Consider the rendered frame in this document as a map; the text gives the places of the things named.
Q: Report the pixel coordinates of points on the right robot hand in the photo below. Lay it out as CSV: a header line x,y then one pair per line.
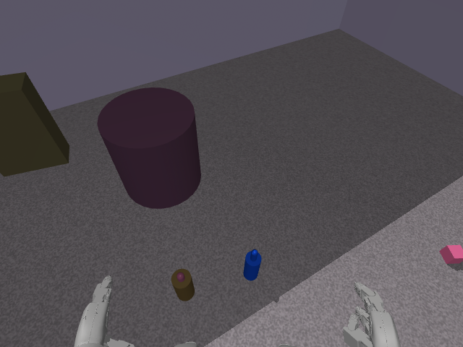
x,y
380,329

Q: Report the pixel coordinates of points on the left robot hand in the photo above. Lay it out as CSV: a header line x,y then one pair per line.
x,y
94,322

